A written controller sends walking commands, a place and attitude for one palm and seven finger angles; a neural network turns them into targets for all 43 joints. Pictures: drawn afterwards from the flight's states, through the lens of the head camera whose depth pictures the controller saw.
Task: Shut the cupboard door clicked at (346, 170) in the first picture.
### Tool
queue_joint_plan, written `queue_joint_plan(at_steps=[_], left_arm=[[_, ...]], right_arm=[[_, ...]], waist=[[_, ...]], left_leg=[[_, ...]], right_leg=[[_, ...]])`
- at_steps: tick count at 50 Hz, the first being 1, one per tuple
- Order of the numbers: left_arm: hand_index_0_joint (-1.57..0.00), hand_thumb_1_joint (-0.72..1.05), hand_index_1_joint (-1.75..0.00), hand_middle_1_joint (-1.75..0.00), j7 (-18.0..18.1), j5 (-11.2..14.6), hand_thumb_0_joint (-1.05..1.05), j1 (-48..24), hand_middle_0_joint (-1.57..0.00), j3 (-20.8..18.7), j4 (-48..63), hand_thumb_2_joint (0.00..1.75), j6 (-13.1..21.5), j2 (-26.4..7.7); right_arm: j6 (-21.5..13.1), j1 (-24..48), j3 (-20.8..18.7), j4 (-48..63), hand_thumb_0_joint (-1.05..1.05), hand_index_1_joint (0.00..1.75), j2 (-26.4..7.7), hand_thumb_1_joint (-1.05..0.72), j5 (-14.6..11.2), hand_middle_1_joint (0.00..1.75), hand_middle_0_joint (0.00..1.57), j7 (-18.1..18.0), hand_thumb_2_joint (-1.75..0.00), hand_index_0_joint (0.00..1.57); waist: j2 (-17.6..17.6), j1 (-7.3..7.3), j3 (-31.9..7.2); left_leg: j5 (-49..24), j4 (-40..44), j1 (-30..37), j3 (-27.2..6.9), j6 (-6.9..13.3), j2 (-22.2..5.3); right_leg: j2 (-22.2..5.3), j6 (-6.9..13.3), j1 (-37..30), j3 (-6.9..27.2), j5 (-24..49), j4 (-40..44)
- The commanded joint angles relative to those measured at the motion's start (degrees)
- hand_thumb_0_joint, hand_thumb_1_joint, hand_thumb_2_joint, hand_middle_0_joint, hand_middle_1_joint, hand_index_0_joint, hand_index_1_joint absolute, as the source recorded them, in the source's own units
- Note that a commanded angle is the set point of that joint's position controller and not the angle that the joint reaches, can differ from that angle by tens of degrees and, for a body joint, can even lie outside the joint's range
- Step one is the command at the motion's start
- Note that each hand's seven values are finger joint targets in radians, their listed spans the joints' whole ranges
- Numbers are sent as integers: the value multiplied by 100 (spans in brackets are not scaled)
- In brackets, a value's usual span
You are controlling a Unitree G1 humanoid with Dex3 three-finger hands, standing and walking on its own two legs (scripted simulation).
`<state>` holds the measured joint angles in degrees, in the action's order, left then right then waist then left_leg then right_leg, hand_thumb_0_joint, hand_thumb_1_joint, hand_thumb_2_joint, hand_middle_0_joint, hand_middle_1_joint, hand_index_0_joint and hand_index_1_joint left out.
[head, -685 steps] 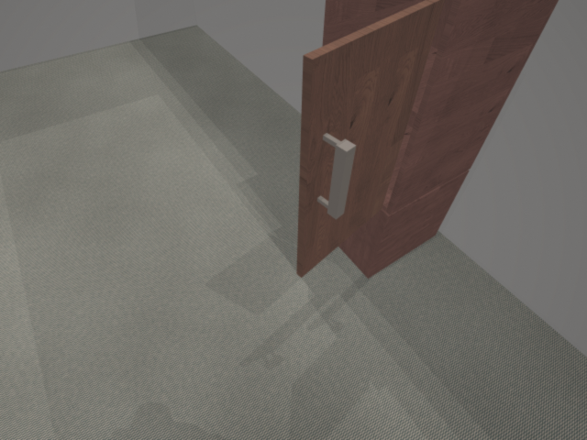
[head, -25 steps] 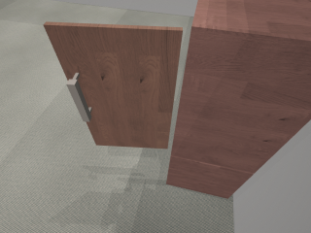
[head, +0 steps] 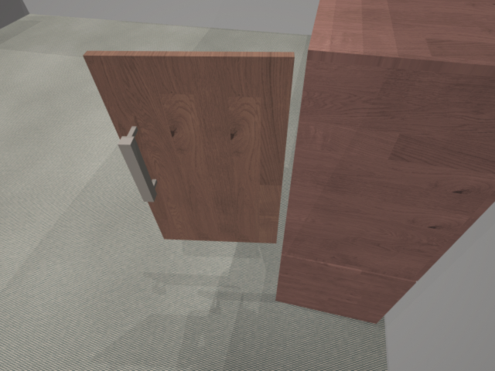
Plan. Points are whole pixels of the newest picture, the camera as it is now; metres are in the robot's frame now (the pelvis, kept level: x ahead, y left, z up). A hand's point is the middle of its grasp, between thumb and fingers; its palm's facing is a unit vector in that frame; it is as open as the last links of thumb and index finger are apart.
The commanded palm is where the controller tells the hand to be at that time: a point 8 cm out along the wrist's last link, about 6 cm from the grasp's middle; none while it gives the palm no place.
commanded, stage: look again from close up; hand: left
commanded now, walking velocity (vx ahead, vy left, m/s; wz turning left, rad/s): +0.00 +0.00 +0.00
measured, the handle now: (142, 165) +0.52 +0.27 +0.01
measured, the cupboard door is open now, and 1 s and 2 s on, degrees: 100 100 100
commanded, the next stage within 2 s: shuffle to correct the standing spot in 0.34 s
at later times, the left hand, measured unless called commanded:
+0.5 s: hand out of the picture +0.01 +0.18 -0.17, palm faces +0.01 -0.98 -0.21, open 7.3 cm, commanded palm none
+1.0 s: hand out of the picture +0.09 +0.21 -0.17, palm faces +0.06 -0.97 -0.25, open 7.3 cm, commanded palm none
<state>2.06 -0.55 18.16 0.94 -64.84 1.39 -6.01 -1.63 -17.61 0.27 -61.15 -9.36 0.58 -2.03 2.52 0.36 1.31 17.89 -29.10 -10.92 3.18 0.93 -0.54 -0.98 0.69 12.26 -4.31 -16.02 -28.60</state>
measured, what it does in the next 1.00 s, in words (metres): steps on the spot: right foot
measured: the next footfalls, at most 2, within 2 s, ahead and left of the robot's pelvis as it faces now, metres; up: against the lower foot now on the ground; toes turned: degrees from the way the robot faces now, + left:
right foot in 0.96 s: +0.10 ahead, -0.05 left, +0.00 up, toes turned +0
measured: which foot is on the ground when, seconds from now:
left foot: down 0.00-1.00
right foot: down 0.00-0.78, up 0.80-0.94, down 0.96-1.00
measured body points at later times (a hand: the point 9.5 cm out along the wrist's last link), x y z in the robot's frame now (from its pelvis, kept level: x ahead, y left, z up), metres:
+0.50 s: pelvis +0.00 +0.00 +0.00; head +0.02 -0.01 +0.45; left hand +0.01 +0.23 -0.15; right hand -0.01 -0.21 -0.16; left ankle -0.02 +0.10 -0.74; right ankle -0.01 -0.11 -0.74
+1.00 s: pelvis +0.06 +0.03 -0.01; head +0.09 +0.00 +0.44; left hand +0.09 +0.26 -0.15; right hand +0.03 -0.19 -0.18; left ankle -0.02 +0.11 -0.73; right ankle +0.05 -0.07 -0.74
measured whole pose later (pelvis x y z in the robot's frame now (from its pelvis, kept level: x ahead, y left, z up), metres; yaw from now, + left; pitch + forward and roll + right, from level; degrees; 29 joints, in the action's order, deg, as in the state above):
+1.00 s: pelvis +0.06 +0.03 -0.01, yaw +1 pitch -1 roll +1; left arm 2.0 -0.5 13.0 -1.3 -59.9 1.1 -8.8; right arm -1.2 -19.2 0.8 -62.2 -9.1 0.2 -2.5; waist 1.8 -0.3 4.8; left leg 22.8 -31.8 -6.6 3.9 2.7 3.8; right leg -2.2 2.3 14.8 -5.3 -16.8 -35.4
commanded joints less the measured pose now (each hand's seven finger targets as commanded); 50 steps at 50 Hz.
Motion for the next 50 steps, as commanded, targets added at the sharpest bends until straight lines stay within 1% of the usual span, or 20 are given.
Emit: queue_joint_plan(at_steps=[1,7,22,25,28,30,32,34,36,38,39,40,41,43,45,46,47,48,49,50], left_arm=[[-20,90,-30,-30,19,-4,0,197,-20,-105,259,90,83,-674],[-20,90,-30,-30,3,5,0,168,-20,-119,284,90,23,-770],[-20,90,-30,-30,3,7,0,78,-20,-147,281,90,15,-880],[-20,90,-30,-30,2,-29,0,137,-20,-182,278,90,-2,-897],[-20,90,-30,-30,-6,-50,0,209,-20,-251,321,90,-29,-1012],[-20,90,-30,-30,-13,-63,0,269,-20,-311,367,90,-38,-1126],[-20,90,-30,-30,-4,-64,0,379,-20,-379,397,90,-32,-1212],[-20,90,-30,-30,4,-78,0,333,-20,-429,456,90,-30,-1241],[-20,90,-30,-30,-2,-85,0,187,-20,-447,544,90,-59,-1169],[-20,90,-30,-30,-23,-96,0,54,-20,-380,662,90,-99,-880],[-20,90,-30,-30,-14,-106,0,-100,-20,-320,737,90,-97,-714],[-20,90,-30,-30,-4,-98,0,-299,-20,-291,833,90,-81,-684],[-20,90,-30,-30,-1,-70,0,-410,-20,-299,871,90,-77,-654],[-20,90,-30,-30,-27,-40,0,-426,-20,-305,837,90,-66,-585],[-20,90,-30,-30,-23,-14,0,-178,-20,-298,736,90,-59,-541],[-20,90,-30,-30,-5,-10,0,121,-20,-312,623,90,-24,-637],[-20,90,-30,-30,30,-11,0,532,-20,-345,484,90,26,-844],[-20,90,-30,-30,60,-10,0,661,-20,-344,402,90,60,-1074],[-20,90,-30,-30,55,-1,0,602,-20,-327,368,90,49,-1173],[-20,90,-30,-30,75,0,0,466,-20,-331,385,90,46,-1167]], right_arm=[[-91,-393,-1,204,0,30,-381,-90,12,30,20,16,-90,20],[-77,-331,39,93,0,30,-455,-90,21,30,20,32,-90,20],[-87,-258,31,-169,0,30,-487,-90,11,30,20,15,-90,20],[-34,-301,30,-200,0,30,-432,-90,27,30,20,29,-90,20],[36,-276,5,-100,0,30,-456,-90,54,30,20,62,-90,20],[77,-285,2,-36,0,30,-392,-90,58,30,20,84,-90,20],[79,-285,-22,46,0,30,-368,-90,66,30,20,95,-90,20],[56,-365,-32,67,0,30,-337,-90,62,30,20,94,-90,20],[21,-571,-33,14,0,30,-377,-90,61,30,20,99,-90,20],[-30,-892,-86,-78,0,30,-706,-90,85,30,20,69,-90,20],[-35,-1088,-102,-101,0,30,-820,-90,85,30,20,20,-90,20],[-29,-1207,-71,-120,0,30,-747,-90,82,30,20,-12,-90,20],[-18,-1176,-72,-74,0,30,-767,-90,105,30,20,-21,-90,20],[-16,-881,-80,47,0,30,-765,-90,104,30,20,-44,-90,20],[-37,-506,-70,118,0,30,-694,-90,56,30,20,-92,-90,20],[-59,-377,-73,132,0,30,-731,-90,5,30,20,-110,-90,20],[-86,-317,-90,188,0,30,-700,-90,-45,30,20,-112,-90,20],[-72,-406,-118,209,0,30,-589,-90,-80,30,20,-98,-90,20],[-32,-452,-136,174,0,30,-449,-90,-86,30,20,-75,-90,20],[63,-387,-125,131,0,30,-232,-90,-68,30,20,-75,-90,20]], waist=[[-320,-1,315],[-329,-65,472],[-279,-77,198],[-295,-111,221],[-385,-126,451],[-775,-150,611],[-995,-154,563],[-920,-101,518],[-478,-11,493],[709,72,278],[1117,128,290],[999,170,338],[838,157,326],[393,45,191],[163,-190,172],[49,-354,52],[-285,-442,-181],[-725,-330,-352],[-841,-211,-357],[-1473,-196,-184]], left_leg=[[-1235,714,-300,-577,130,-524],[-820,982,-357,-576,144,-478],[-1309,967,-23,-480,127,-486],[-719,846,-118,-375,143,-397],[-124,558,-408,-230,104,-225],[223,286,-718,-80,65,-74],[263,-102,-818,31,27,-8],[164,-43,-621,44,18,-32],[-329,326,-266,-80,83,-82],[-1976,659,422,-871,438,-745],[-3361,787,873,-1335,766,-1143],[-4456,756,1177,-1501,1083,-1376],[-4906,654,1341,-1516,1240,-1459],[-5370,521,1301,-1281,1181,-1335],[-5703,398,975,-916,870,-1101],[-5616,118,758,-785,622,-939],[-4708,-203,284,-582,342,-663],[-2922,-470,-291,-428,89,-326],[-1209,-521,-395,-309,-67,-49],[445,-706,-627,-182,-107,-5]], right_leg=[[-468,236,-101,579,882,376],[-470,197,-74,617,467,488],[-539,174,-310,641,1100,511],[-589,242,-320,676,553,497],[-771,386,-136,959,-241,637],[-968,518,-156,1231,-653,861],[-1286,688,-172,1548,-566,1011],[-1373,754,-28,1526,-216,870],[-1020,594,155,1035,21,309],[-262,253,611,8,-181,-942],[5,133,1177,-279,-987,-1556],[14,120,1597,-183,-1824,-1987],[-97,154,1763,-113,-2081,-2131],[-188,150,1439,-92,-1542,-1754],[-158,124,663,-62,-555,-721],[-188,123,21,55,393,38],[-461,263,-762,578,2134,212],[-1162,679,-1244,1232,3936,-38],[-1649,1009,-1156,1419,4937,-55],[-1790,1220,-1130,1410,5544,81]])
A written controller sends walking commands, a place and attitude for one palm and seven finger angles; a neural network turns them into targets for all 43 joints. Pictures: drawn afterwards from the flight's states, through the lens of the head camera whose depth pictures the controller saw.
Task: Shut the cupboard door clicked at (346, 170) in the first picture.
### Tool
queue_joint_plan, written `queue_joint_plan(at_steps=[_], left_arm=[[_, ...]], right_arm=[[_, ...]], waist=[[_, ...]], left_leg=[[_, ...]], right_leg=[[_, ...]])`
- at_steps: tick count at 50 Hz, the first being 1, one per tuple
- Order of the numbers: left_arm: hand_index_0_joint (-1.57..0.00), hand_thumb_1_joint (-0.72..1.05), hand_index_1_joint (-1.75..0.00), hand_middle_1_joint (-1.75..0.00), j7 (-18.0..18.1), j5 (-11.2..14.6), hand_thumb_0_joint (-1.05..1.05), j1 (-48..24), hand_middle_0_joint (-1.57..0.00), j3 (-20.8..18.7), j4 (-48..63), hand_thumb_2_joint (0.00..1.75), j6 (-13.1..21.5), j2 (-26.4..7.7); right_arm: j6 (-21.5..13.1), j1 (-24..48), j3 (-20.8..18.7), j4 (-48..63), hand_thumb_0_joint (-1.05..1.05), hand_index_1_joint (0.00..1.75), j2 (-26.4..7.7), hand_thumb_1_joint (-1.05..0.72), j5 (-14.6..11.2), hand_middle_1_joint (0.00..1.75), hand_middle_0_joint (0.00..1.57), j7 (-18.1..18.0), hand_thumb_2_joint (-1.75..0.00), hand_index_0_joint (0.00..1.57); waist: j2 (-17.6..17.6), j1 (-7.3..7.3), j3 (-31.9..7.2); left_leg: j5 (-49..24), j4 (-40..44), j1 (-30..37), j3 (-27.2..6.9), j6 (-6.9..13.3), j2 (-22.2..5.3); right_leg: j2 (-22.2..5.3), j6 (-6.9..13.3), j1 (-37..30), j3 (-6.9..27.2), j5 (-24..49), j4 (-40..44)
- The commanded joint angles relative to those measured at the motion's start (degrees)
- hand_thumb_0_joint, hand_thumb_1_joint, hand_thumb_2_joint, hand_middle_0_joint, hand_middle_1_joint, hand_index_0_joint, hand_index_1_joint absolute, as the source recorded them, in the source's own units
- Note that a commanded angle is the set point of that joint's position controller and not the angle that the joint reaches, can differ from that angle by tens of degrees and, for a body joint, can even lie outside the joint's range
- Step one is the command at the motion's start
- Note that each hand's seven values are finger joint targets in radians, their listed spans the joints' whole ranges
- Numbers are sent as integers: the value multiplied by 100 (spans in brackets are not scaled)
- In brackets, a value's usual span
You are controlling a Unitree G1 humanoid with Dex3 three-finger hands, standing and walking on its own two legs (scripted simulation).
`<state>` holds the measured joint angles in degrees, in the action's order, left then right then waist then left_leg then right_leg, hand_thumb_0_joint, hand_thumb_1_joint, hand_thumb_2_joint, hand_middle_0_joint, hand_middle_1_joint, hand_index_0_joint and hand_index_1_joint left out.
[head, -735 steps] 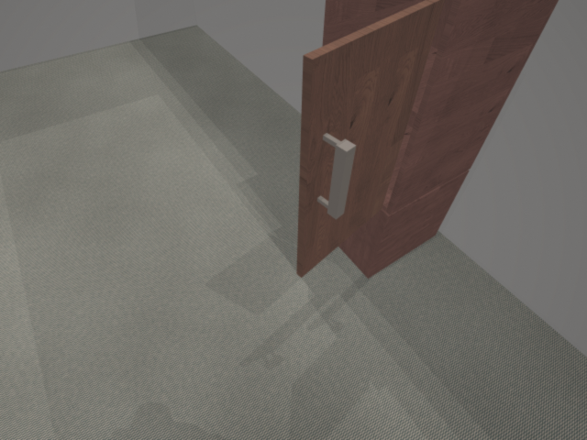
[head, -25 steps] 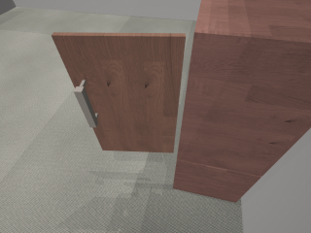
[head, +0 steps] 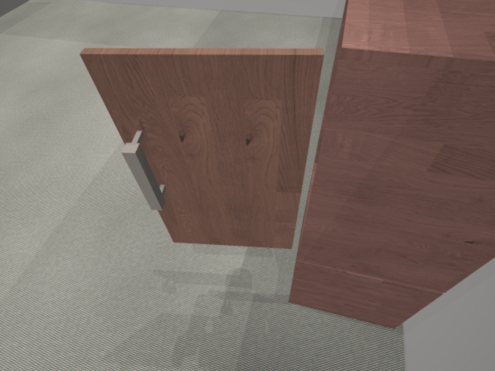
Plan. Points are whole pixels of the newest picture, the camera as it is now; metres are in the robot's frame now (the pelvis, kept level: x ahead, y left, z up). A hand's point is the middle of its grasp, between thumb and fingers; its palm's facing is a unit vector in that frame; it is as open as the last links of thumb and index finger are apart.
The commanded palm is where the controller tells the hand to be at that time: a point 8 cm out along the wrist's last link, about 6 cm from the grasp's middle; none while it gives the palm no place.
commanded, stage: come to a stop and stand still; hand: left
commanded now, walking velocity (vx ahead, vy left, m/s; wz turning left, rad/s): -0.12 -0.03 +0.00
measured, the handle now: (149, 172) +0.46 +0.24 +0.02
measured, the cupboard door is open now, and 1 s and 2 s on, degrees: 100 100 100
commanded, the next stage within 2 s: look again from close up in 0.82 s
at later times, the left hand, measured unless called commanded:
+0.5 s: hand out of the picture +0.01 +0.21 -0.16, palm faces -0.01 -0.97 -0.23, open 7.3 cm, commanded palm none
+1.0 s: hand out of the picture -0.06 +0.21 -0.16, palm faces +0.00 -0.99 -0.17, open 7.3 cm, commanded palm none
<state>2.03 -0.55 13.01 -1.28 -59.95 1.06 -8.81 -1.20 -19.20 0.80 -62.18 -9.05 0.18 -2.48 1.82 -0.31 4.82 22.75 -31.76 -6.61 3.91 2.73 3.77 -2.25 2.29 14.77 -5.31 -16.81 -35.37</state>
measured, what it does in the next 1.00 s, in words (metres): shifts its weight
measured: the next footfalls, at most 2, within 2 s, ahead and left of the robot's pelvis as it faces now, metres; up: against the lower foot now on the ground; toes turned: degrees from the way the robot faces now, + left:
none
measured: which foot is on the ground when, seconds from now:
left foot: down 0.00-1.00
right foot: down 0.00-1.00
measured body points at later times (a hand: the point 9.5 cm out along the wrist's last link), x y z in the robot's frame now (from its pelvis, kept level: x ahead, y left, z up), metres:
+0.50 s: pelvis -0.03 +0.03 +0.01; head -0.03 +0.02 +0.46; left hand +0.01 +0.26 -0.14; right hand +0.02 -0.21 -0.14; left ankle -0.04 +0.11 -0.73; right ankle -0.01 -0.09 -0.73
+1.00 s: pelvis -0.04 +0.04 +0.01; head -0.03 +0.04 +0.46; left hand -0.06 +0.26 -0.15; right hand -0.07 -0.17 -0.15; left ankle -0.04 +0.11 -0.73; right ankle -0.01 -0.09 -0.73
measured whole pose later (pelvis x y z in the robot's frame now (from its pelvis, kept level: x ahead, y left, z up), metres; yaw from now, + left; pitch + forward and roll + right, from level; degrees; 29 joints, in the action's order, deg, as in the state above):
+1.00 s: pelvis -0.04 +0.04 +0.01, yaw -1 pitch -1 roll +0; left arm 1.8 -0.6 20.0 1.3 -63.5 0.2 -8.0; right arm -1.0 -19.8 1.2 -63.6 -8.6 0.4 -0.9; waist -0.2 0.2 1.5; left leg 13.9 -24.5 -10.2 5.7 4.2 2.8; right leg -3.4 -1.2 14.1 -2.9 -11.1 -26.0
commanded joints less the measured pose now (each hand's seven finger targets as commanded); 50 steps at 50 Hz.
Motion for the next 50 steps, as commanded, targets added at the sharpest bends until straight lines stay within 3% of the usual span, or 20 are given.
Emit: queue_joint_plan(at_steps=[1,3,4,5,6,8,9,13,14,15,16,17,18,21,23,24,28,33,37,50], left_arm=[[-20,90,-30,-30,105,-46,0,831,-20,-95,-47,90,69,-854],[-20,90,-30,-30,121,-85,0,489,-20,-64,81,90,38,-778],[-20,90,-30,-30,116,-50,0,317,-20,-72,150,90,17,-805],[-20,90,-30,-30,113,6,0,182,-20,-80,198,90,-8,-800],[-20,90,-30,-30,92,41,0,209,-20,-91,279,90,-43,-715],[-20,90,-30,-30,82,-8,0,93,-20,-102,310,90,-132,-606],[-20,90,-30,-30,77,-13,0,130,-20,-95,289,90,-156,-574],[-20,90,-30,-30,40,-20,0,306,-20,-41,194,90,-117,-598],[-20,90,-30,-30,256,-58,0,864,-20,-56,12,90,11,-822],[-20,90,-30,-30,222,-81,0,726,-20,-87,126,90,96,-1092],[-20,90,-30,-30,181,-26,0,625,-20,-80,262,90,132,-1099],[-20,90,-30,-30,156,-7,0,413,-20,-10,322,90,112,-998],[-20,90,-30,-30,127,-13,0,304,-20,34,378,90,86,-941],[-20,90,-30,-30,67,-9,0,123,-20,91,407,90,-10,-758],[-20,90,-30,-30,40,-27,0,202,-20,114,372,90,-61,-732],[-20,90,-30,-30,25,-37,0,232,-20,118,368,90,-69,-746],[-20,90,-30,-30,-6,-60,0,438,-20,91,370,90,-77,-756],[-20,90,-30,-30,-13,-56,0,649,-20,73,342,90,-50,-692],[-20,90,-30,-30,-16,-52,0,760,-20,100,228,90,-34,-614],[-20,90,-30,-30,19,-13,0,917,-20,172,-178,90,44,-438]], right_arm=[[64,-121,-188,230,0,30,-210,-90,-27,30,20,-17,-90,20],[98,-108,-191,187,0,30,-122,-90,-35,30,20,16,-90,20],[92,-237,-185,117,0,30,-98,-90,-35,30,20,32,-90,20],[65,-333,-189,-17,0,30,-78,-90,-7,30,20,41,-90,20],[30,-236,-212,15,0,30,-283,-90,46,30,20,32,-90,20],[14,61,-217,109,0,30,-409,-90,65,30,20,27,-90,20],[9,164,-200,143,0,30,-444,-90,64,30,20,13,-90,20],[-22,237,-184,202,0,30,-483,-90,56,30,20,6,-90,20],[-46,689,-314,622,0,30,-895,-90,-54,30,20,51,-90,20],[-31,522,-264,820,0,30,-762,-90,-18,30,20,81,-90,20],[-30,113,-251,780,0,30,-474,-90,17,30,20,111,-90,20],[14,117,-234,769,0,30,-418,-90,10,30,20,110,-90,20],[40,163,-238,768,0,30,-459,-90,8,30,20,117,-90,20],[49,260,-221,758,0,30,-682,-90,69,30,20,104,-90,20],[59,431,-188,823,0,30,-725,-90,65,30,20,133,-90,20],[63,424,-188,832,0,30,-757,-90,69,30,20,154,-90,20],[80,256,-207,788,0,30,-800,-90,106,30,20,190,-90,20],[40,93,-188,682,0,30,-798,-90,111,30,20,184,-90,20],[13,8,-163,534,0,30,-751,-90,90,30,20,175,-90,20],[-95,-273,-70,-26,0,30,-494,-90,23,30,20,123,-90,20]], waist=[[-1567,-145,-401],[-1360,-7,-416],[-1113,99,-535],[-686,148,-610],[-101,45,-599],[406,-45,-286],[303,-94,-178],[-73,-82,-438],[-257,-194,-783],[-115,-18,-945],[-402,140,-1511],[-562,181,-1543],[-501,191,-1327],[-62,131,-377],[-55,64,111],[-124,68,271],[-220,73,304],[-173,60,-20],[-158,35,54],[-250,28,-68]], left_leg=[[665,-617,-1173,-308,-278,-525],[411,-199,-973,-304,-291,-600],[-302,495,-656,-235,-320,-616],[-1543,1076,-204,-182,-328,-652],[-2934,975,79,-409,-240,-972],[-3628,1101,-347,-637,-11,-1314],[-3619,1181,-448,-719,57,-1353],[-2839,1144,-189,-530,-16,-1167],[-3845,-337,-171,-272,-210,-1280],[-3003,-462,-667,-103,-389,-834],[-1464,-13,-764,-162,-340,-694],[-1027,346,-565,-169,-313,-661],[-1140,499,-368,-242,-280,-691],[-2037,791,-501,-615,-85,-1052],[-1065,1156,-925,-778,-35,-1056],[-485,1306,-1085,-802,-36,-1009],[441,1591,-1282,-857,-14,-919],[406,1651,-1240,-938,20,-930],[438,1751,-1318,-992,32,-962],[-804,1563,-842,-752,1,-951]], right_leg=[[-1753,1112,-1191,1526,5747,834],[-1479,954,-961,1199,5362,782],[-1261,754,-904,1030,4803,602],[-967,502,-741,839,4034,413],[-632,196,-371,706,2937,396],[-328,-67,-399,524,1440,440],[-272,-81,-444,527,1154,475],[-414,-23,-519,703,1484,891],[-749,-117,-515,888,3925,840],[-1061,159,-1215,1053,5302,672],[-1339,423,-1572,1268,5560,370],[-1279,391,-1409,1099,4884,395],[-1058,274,-1014,1023,3857,528],[-482,58,-268,714,1412,802],[-382,11,-91,743,246,1132],[-362,1,-1,778,-107,1249],[-334,-21,117,783,-684,1392],[-333,-29,-22,755,-507,1320],[-339,-29,-75,729,-325,1297],[-426,-32,-378,722,680,1283]])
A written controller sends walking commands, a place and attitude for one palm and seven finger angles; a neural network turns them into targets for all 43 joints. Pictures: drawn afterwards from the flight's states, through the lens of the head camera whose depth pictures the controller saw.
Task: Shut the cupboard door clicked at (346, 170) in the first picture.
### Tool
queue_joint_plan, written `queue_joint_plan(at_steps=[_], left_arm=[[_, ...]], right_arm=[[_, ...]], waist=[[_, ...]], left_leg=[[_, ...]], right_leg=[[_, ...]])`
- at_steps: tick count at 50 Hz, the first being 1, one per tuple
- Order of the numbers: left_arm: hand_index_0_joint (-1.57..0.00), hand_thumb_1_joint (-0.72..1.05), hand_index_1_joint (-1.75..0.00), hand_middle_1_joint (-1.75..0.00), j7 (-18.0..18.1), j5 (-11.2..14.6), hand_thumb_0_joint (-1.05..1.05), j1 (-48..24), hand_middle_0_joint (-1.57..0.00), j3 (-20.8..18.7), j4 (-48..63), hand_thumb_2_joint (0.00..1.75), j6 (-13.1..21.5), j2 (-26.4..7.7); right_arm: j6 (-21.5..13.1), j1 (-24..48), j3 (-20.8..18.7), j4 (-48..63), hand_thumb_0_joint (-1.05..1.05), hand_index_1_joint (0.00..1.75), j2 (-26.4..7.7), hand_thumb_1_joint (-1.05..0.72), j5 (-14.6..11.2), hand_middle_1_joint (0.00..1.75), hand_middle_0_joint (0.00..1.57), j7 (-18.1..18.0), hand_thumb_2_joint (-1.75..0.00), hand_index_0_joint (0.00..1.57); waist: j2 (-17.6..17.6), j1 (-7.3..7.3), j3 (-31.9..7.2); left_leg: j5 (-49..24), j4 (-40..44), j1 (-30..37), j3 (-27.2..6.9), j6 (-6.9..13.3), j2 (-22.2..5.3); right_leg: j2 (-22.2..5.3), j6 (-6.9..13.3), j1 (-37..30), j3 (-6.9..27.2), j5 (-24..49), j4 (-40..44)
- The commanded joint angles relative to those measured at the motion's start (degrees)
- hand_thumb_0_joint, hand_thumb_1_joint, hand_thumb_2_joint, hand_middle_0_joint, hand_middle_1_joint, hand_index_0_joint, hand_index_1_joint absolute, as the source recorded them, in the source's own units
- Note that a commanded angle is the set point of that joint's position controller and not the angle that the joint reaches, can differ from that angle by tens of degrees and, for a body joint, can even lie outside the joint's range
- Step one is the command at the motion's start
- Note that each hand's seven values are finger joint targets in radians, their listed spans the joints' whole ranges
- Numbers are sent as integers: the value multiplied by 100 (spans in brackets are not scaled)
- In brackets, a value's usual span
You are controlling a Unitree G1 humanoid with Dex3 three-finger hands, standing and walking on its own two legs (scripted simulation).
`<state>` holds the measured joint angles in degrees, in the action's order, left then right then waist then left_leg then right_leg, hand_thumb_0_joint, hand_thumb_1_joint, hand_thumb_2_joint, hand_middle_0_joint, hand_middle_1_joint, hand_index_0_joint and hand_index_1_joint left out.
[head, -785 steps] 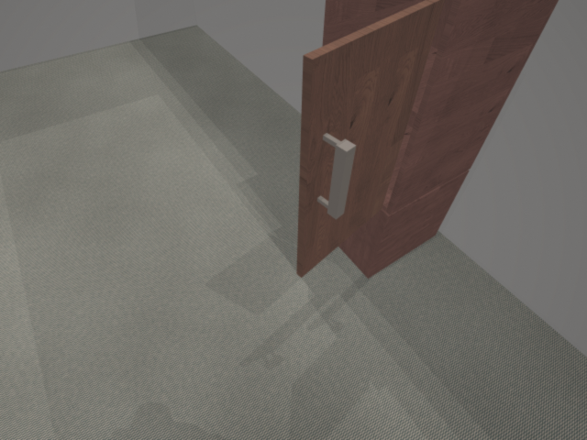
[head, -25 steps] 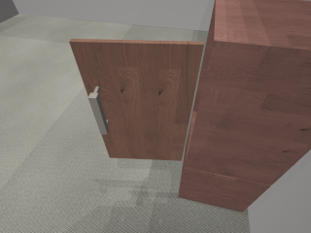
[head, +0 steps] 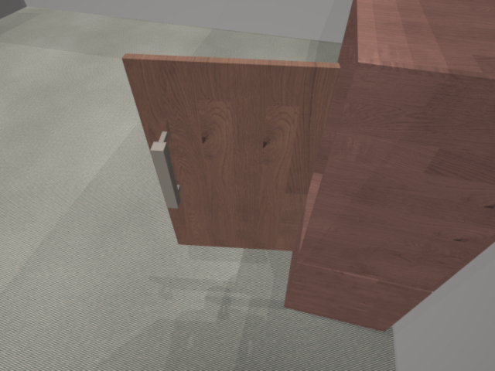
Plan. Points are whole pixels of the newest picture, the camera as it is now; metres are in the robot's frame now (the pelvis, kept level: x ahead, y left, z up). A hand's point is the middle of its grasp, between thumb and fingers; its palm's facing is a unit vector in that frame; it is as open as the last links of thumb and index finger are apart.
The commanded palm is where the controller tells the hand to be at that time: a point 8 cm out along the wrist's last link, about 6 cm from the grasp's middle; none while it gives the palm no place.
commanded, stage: look again from close up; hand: left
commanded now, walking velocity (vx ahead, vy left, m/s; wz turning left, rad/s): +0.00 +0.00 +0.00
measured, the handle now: (169, 171) +0.50 +0.20 +0.01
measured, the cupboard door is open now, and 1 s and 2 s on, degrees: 100 100 100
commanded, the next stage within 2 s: raise the hand and make a fist in 0.44 s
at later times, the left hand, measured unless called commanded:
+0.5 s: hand out of the picture +0.02 +0.17 -0.18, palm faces +0.01 -0.98 -0.17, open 7.3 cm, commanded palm none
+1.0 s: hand out of the picture +0.14 +0.17 -0.07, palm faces +0.09 -1.00 +0.01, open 6.0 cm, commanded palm +0.13 +0.22 -0.05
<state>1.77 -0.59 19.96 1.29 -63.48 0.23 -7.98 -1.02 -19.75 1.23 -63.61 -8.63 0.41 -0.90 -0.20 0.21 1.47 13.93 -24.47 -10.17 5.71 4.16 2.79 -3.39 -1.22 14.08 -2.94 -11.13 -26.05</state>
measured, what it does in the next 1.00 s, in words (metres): lowers itself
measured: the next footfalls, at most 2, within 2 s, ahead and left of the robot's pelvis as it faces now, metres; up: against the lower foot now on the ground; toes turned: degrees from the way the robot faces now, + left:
none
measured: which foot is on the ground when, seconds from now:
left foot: down 0.00-1.00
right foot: down 0.00-1.00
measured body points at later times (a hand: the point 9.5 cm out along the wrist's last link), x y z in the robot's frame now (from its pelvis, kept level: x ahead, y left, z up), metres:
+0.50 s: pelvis +0.02 +0.01 +0.00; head +0.03 +0.01 +0.45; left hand +0.02 +0.22 -0.16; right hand +0.02 -0.21 -0.16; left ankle +0.00 +0.07 -0.74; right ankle +0.03 -0.14 -0.74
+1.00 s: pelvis -0.01 -0.03 -0.10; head +0.04 -0.01 +0.35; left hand +0.13 +0.22 -0.07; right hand +0.26 -0.26 -0.11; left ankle +0.00 +0.07 -0.74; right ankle +0.04 -0.11 -0.74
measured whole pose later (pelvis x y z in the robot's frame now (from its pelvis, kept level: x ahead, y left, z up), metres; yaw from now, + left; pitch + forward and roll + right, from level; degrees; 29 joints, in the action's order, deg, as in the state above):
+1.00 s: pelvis -0.01 -0.03 -0.10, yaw +4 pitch +14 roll +0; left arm -19.5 16.6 30.9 -7.6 -2.1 27.5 -11.8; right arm -16.5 -8.4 -3.8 -25.3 -16.6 -1.5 -0.6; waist -1.4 -2.3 -8.8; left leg 32.9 -69.6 -50.6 1.3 2.2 1.3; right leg -0.6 3.4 52.7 -5.6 -29.5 -68.2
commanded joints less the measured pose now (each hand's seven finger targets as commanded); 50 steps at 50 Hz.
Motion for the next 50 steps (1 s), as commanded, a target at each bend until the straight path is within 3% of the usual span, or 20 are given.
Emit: queue_joint_plan(at_steps=[1,26,27,28,29,30,31,32,33,34,35,36,37,38,40,41,43,46,47,50], left_arm=[[-20,90,-30,-30,48,-4,0,240,-20,-82,146,90,131,-489],[-20,90,-30,-30,83,1,0,95,-20,-118,172,90,93,-491],[-20,90,-30,-30,289,-73,0,287,-20,-108,-33,90,132,-704],[-20,90,-30,-30,320,576,0,-4996,-20,-2308,9527,90,1615,-3767],[-22,90,-32,-32,324,651,0,-957,-22,-106,7753,90,1155,-1078],[-24,90,-34,-34,359,955,0,500,-24,317,7620,90,404,99],[-25,90,-36,-36,378,928,0,185,-25,573,6931,90,270,235],[-27,90,-38,-38,322,946,0,-210,-27,385,6877,90,482,160],[-29,90,-40,-40,209,927,0,-21,-29,-82,6386,90,792,-163],[-31,90,-42,-42,-2,1006,0,687,-31,-621,5700,90,1175,-424],[-33,90,-44,-44,-344,1121,0,1468,-33,-975,5103,90,1596,-519],[-35,90,-46,-46,-770,1303,0,1944,-35,-1068,4847,90,2109,-322],[-36,90,-48,-48,-1254,1462,0,2101,-36,-930,4990,90,2670,-83],[-38,90,-50,-50,-1715,1592,0,1977,-38,-988,5130,90,3205,-153],[-42,90,-54,-54,-2430,1668,0,1797,-42,-1379,5057,90,3855,-715],[-44,90,-56,-56,-2575,1697,0,1782,-44,-1510,5417,90,3847,-937],[-47,90,-60,-60,-2611,1881,0,1385,-47,-1401,6326,90,3508,-925],[-53,90,-66,-66,-2230,2016,0,484,-53,-1639,7864,90,3296,-1319],[-55,90,-68,-68,-2087,1992,0,492,-55,-1520,8228,90,3320,-1185],[-60,90,-74,-74,-1916,1817,0,-264,-60,-1093,8875,90,3471,-1160]], right_arm=[[-122,-202,-107,88,0,30,-543,-90,4,30,20,-43,-90,20],[-144,-3,-116,-79,0,30,-533,-90,3,30,20,-106,-90,20],[-155,422,-138,381,0,30,-797,-90,-70,30,20,-70,-90,20],[-1222,-139,-449,2228,0,30,-2082,-90,-68,30,20,-548,-90,20],[-1695,372,-59,2044,0,30,-1263,-90,-417,30,20,-582,-90,20],[-1960,605,-91,2204,0,30,-1085,-90,-186,30,20,-388,-90,20],[-2145,405,-145,1964,0,30,-1050,-90,-258,30,20,-230,-90,20],[-2197,391,-331,2195,0,30,-1195,-90,-193,30,20,-105,-90,20],[-2232,496,-428,2430,0,30,-1305,-90,-107,30,20,-26,-90,20],[-2191,600,-495,2617,0,30,-1326,-90,-69,30,20,34,-90,20],[-2144,699,-524,2876,0,30,-1326,-90,-61,30,20,114,-90,20],[-2079,745,-593,3077,0,30,-1257,-90,-80,30,20,144,-90,20],[-2049,855,-639,3283,0,30,-1231,-90,-44,30,20,172,-90,20],[-2031,967,-695,3464,0,30,-1254,-90,-55,30,20,205,-90,20],[-1968,1104,-752,3813,0,30,-1313,-90,-101,30,20,275,-90,20],[-1930,1213,-739,4069,0,30,-1331,-90,-147,30,20,290,-90,20],[-1856,1376,-692,4498,0,30,-1349,-90,-214,30,20,239,-90,20],[-1789,1135,-648,4652,0,30,-1288,-90,-195,30,20,68,-90,20],[-1768,1019,-620,4646,0,30,-1225,-90,-181,30,20,32,-90,20],[-1706,837,-517,4478,0,30,-1270,-90,-148,30,20,-114,-90,20]], waist=[[-28,-27,240],[-17,-27,218],[-74,-140,387],[200,1062,-2013],[2027,232,-2806],[2249,63,-2093],[1223,267,-715],[765,424,59],[84,371,289],[-630,195,235],[-810,-60,12],[-1654,-184,-345],[-2120,-271,-642],[-2006,-290,-821],[-763,-378,-877],[-272,-492,-1246],[247,-494,-1726],[578,-306,-2278],[626,-219,-2387],[325,217,-2130]], left_leg=[[-53,777,-435,-901,-149,-834],[-1342,671,24,-805,-168,-871],[-2454,-219,-308,-733,-302,-1081],[-3404,-286,1355,-1312,-489,-925],[-3658,-309,2155,-1237,-729,-876],[-3850,172,1344,-1193,-977,-827],[-2892,122,266,-1161,-847,-765],[-1995,-187,-344,-1246,-775,-649],[-1046,-558,-1021,-1271,-745,-495],[-326,-920,-1664,-1175,-726,-340],[-245,-1237,-2059,-1041,-753,-158],[-395,-1721,-2356,-872,-674,-113],[-155,-2103,-2828,-700,-631,-22],[177,-2415,-3243,-611,-640,37],[446,-2891,-3726,-561,-626,70],[463,-2977,-3779,-513,-547,81],[584,-2981,-3674,-558,-490,46],[662,-3300,-3667,-705,-359,-50],[553,-3385,-3570,-745,-316,-84],[500,-3676,-3615,-882,-206,-209]], right_leg=[[-326,313,-307,495,190,342],[-331,249,-523,426,820,295],[-454,202,-210,459,1608,129],[294,78,-207,-84,1440,-1045],[525,218,594,-214,-487,-1624],[438,273,710,-173,-906,-1551],[323,203,1023,-115,-854,-1546],[302,213,1273,-203,-745,-1147],[292,272,1432,-298,-592,-883],[313,326,1614,-350,-661,-833],[280,417,1563,-255,-746,-974],[325,403,1698,-225,-474,-1433],[281,345,1795,-102,-520,-1776],[227,340,1970,52,-745,-2065],[139,449,2268,421,-951,-2535],[174,464,2306,421,-1066,-2742],[290,437,2552,301,-1277,-3008],[338,396,2678,545,-1388,-3019],[350,378,2637,530,-1253,-2983],[451,343,2936,533,-1035,-2998]])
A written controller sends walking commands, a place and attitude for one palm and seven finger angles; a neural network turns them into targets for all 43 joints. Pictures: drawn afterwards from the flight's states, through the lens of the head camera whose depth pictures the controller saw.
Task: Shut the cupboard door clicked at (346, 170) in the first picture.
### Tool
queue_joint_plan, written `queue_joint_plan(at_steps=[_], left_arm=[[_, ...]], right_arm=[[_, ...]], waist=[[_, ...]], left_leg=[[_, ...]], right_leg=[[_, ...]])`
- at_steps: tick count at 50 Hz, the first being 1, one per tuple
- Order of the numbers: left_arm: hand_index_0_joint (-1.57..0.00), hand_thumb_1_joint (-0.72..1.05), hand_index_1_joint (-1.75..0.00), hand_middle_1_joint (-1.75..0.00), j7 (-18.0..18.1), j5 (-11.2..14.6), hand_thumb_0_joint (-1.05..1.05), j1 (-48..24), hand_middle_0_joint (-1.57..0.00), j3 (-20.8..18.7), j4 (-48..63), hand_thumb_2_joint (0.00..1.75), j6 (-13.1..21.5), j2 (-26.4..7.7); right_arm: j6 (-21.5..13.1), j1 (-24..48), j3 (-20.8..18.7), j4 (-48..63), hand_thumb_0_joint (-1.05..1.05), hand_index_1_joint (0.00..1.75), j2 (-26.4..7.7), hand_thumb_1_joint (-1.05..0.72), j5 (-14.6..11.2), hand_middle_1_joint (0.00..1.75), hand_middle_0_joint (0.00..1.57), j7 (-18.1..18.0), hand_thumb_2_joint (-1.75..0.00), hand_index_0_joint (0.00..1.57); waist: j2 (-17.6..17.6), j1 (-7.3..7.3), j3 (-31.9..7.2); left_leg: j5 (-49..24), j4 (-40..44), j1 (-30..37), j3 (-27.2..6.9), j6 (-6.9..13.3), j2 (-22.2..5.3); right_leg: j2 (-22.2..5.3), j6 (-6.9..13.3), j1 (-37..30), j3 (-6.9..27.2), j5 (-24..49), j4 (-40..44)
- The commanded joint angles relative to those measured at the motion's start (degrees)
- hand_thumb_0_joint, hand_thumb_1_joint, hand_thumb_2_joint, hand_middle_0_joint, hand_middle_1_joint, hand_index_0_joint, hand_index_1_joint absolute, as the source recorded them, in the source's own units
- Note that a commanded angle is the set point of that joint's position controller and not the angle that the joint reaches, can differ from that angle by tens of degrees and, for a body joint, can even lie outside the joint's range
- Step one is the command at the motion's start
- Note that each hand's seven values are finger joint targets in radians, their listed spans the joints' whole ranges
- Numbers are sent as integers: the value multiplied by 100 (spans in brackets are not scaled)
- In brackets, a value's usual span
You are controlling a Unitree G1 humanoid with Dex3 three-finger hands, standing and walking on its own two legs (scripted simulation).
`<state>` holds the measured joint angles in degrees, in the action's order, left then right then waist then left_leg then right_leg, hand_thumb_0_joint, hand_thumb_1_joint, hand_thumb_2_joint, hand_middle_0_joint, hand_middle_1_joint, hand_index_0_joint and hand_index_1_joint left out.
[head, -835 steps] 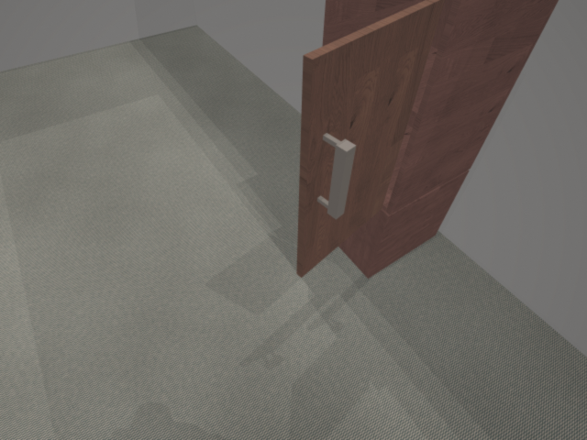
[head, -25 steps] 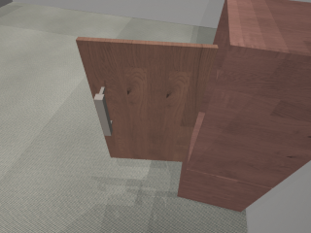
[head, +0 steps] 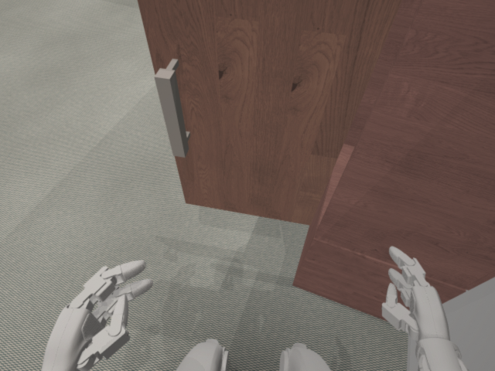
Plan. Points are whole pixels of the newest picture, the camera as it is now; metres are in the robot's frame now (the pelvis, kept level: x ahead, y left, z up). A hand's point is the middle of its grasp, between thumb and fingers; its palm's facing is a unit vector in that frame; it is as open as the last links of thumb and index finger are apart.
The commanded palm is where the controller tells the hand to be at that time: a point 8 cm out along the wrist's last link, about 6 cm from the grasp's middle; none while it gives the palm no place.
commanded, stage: raise the hand and make a fist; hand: left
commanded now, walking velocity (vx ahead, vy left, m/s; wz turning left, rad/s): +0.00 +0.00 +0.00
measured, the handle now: (177, 110) +0.52 +0.19 +0.11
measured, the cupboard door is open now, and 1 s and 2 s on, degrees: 100 100 100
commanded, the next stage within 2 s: bring the fist close to the handle in 1.46 s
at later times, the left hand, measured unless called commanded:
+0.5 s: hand (122, 290) +0.21 +0.19 +0.08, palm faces -0.07 -1.00 -0.03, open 3.7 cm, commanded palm +0.18 +0.24 +0.08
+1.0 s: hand (105, 257) +0.24 +0.21 +0.11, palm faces -0.06 -1.00 -0.05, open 3.1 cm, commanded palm +0.21 +0.27 +0.11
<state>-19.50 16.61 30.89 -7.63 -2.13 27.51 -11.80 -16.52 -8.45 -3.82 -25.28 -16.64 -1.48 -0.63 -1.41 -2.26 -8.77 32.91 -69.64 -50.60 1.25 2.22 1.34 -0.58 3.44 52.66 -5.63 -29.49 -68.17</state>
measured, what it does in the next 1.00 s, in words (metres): stands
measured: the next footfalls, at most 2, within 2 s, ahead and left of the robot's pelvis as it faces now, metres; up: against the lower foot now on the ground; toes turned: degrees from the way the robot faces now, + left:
none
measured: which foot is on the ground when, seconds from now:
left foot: down 0.00-1.00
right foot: down 0.00-1.00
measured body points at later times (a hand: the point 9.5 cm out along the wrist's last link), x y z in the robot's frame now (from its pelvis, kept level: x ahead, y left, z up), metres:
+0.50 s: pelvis +0.00 +0.00 +0.02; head +0.07 +0.00 +0.46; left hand +0.20 +0.24 +0.08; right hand +0.16 -0.25 -0.06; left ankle +0.01 +0.10 -0.64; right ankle +0.04 -0.09 -0.64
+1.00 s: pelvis +0.02 +0.03 +0.04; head +0.06 +0.03 +0.49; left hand +0.23 +0.27 +0.11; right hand +0.21 -0.19 -0.02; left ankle +0.01 +0.10 -0.64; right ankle +0.04 -0.09 -0.64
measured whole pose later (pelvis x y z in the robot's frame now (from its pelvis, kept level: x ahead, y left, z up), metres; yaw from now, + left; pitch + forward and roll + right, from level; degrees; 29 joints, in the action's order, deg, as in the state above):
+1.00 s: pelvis +0.02 +0.03 +0.04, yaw +0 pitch +11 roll -3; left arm -17.4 16.8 21.7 -8.5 5.1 16.1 -15.4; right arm -12.2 -15.1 3.2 -26.3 -13.6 -2.4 -2.1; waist 2.8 -1.0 -7.1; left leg 29.2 -58.2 -40.2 0.3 3.9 1.8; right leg -0.3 1.0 40.6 -5.9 -24.7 -54.1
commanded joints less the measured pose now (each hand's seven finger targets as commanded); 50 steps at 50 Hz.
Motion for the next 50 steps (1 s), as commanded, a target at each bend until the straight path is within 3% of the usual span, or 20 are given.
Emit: queue_joint_plan(at_steps=[1,4,5,6,7,10,12,14,15,18,20,23,25,27,33,37,43,45,49,50], left_arm=[[-62,90,-76,-76,174,53,0,-1364,-62,-104,2609,90,740,-746],[-68,90,-82,-82,-56,39,0,-1248,-68,-3,2072,90,431,-793],[-69,90,-84,-84,-165,103,0,-1091,-69,-188,1674,90,189,-913],[-71,90,-86,-86,-263,130,0,-948,-71,-233,1646,90,-3,-924],[-73,90,-88,-88,-313,191,0,-702,-73,-459,1561,90,-216,-1032],[-79,90,-94,-94,-294,377,0,-478,-79,-972,1380,90,-698,-1223],[-82,90,-98,-98,-200,473,0,-372,-82,-1083,1649,90,-697,-1131],[-86,90,-102,-102,-104,491,0,-304,-86,-1048,1733,90,-564,-1034],[-88,90,-104,-104,-78,465,0,-387,-88,-1033,1674,90,-499,-1064],[-93,90,-110,-110,-80,421,0,-467,-93,-682,1589,90,-260,-826],[-97,90,-114,-114,-100,402,0,-566,-97,-694,1546,90,-152,-948],[-102,90,-120,-120,-87,361,0,-541,-102,-573,1778,90,-56,-916],[-106,90,-124,-124,32,316,0,-662,-106,-684,1969,90,-76,-1105],[-110,90,-128,-128,139,281,0,-559,-110,-619,1963,90,-127,-977],[-121,90,-140,-140,326,147,0,-665,-121,-444,2043,90,-362,-882],[-128,90,-148,-148,302,94,0,-790,-128,-410,2074,90,-502,-890],[-130,90,-150,-150,236,97,0,-1174,-130,-423,1950,90,-661,-936],[-130,90,-150,-150,233,81,0,-1329,-130,-520,1947,90,-720,-1074],[-130,90,-150,-150,200,154,0,-1355,-130,-555,1923,90,-789,-1022],[-130,90,-150,-150,185,162,0,-1424,-130,-641,1873,90,-827,-1138]], right_arm=[[-152,-287,-6,578,0,30,-461,-90,23,30,20,-180,-90,20],[-150,-251,52,475,0,30,-487,-90,-49,30,20,-269,-90,20],[-101,-240,88,451,0,30,-478,-90,-77,30,20,-307,-90,20],[-77,-249,85,497,0,30,-447,-90,-120,30,20,-311,-90,20],[-41,-207,76,546,0,30,-419,-90,-152,30,20,-317,-90,20],[105,-68,120,630,0,30,-324,-90,-154,30,20,-331,-90,20],[123,-89,109,677,0,30,-239,-90,-144,30,20,-316,-90,20],[82,-130,107,628,0,30,-201,-90,-119,30,20,-294,-90,20],[83,-108,140,631,0,30,-218,-90,-94,30,20,-295,-90,20],[-1,-254,105,567,0,30,-274,-90,-91,30,20,-289,-90,20],[-41,-245,97,577,0,30,-359,-90,-88,30,20,-306,-90,20],[-94,-354,64,591,0,30,-410,-90,-117,30,20,-302,-90,20],[-86,-346,75,606,0,30,-443,-90,-94,30,20,-309,-90,20],[-52,-403,75,626,0,30,-427,-90,-97,30,20,-305,-90,20],[79,-449,133,718,0,30,-465,-90,-86,30,20,-256,-90,20],[123,-516,169,754,0,30,-476,-90,-85,30,20,-225,-90,20],[159,-545,237,756,0,30,-511,-90,-101,30,20,-208,-90,20],[154,-513,264,739,0,30,-526,-90,-90,30,20,-211,-90,20],[132,-536,259,711,0,30,-508,-90,-117,30,20,-208,-90,20],[136,-519,278,690,0,30,-525,-90,-105,30,20,-216,-90,20]], waist=[[470,503,-977],[401,573,-711],[327,469,-671],[223,431,-866],[149,281,-1050],[-77,60,-1239],[-185,24,-1419],[-107,43,-1345],[-120,43,-1154],[-146,233,-875],[-161,217,-796],[237,184,-934],[368,127,-994],[304,148,-1016],[562,202,-789],[620,206,-867],[497,269,-710],[647,222,-705],[485,229,-846],[493,189,-833]], left_leg=[[-1232,768,284,-423,4,-85],[-824,739,23,-421,20,-109],[-884,715,-129,-407,22,-96],[-915,719,-156,-366,19,-88],[-993,769,-179,-342,4,-74],[-1270,838,-286,-386,-38,-60],[-1455,945,-188,-406,-71,-65],[-1532,1049,-124,-411,-96,-70],[-1551,1043,-166,-435,-87,-72],[-1311,1182,-65,-414,-86,-80],[-1264,1190,-54,-423,-61,-74],[-1319,1464,383,-409,-43,-70],[-1453,1586,581,-462,-44,-82],[-1536,1740,720,-474,-63,-80],[-1660,2077,1138,-588,-148,-130],[-2097,2150,1419,-636,-223,-166],[-2025,2276,1507,-683,-256,-180],[-2157,2308,1596,-731,-284,-180],[-2305,2370,1718,-691,-290,-172],[-2448,2346,1683,-688,-287,-156]], right_leg=[[138,-144,-833,872,580,1303],[103,-197,-801,972,-62,1594],[92,-199,-999,1082,-101,1677],[16,-251,-1241,1168,-105,1783],[-42,-278,-1548,1250,-57,1851],[-178,-402,-2185,1425,499,1880],[-249,-471,-2439,1395,1034,1862],[-249,-474,-2406,1299,1267,1831],[-220,-461,-2320,1301,1245,1795],[-177,-418,-1923,1127,804,1882],[-132,-355,-1817,1115,526,1873],[-21,-227,-1710,821,412,1834],[58,-158,-1725,641,612,1719],[87,-167,-1764,499,821,1697],[174,-138,-1661,200,1104,1704],[197,-130,-1748,132,1451,1713],[214,-133,-1820,108,1458,1846],[231,-97,-1859,103,1533,1830],[204,-132,-2046,101,1678,1948],[218,-103,-2147,117,1800,1935]])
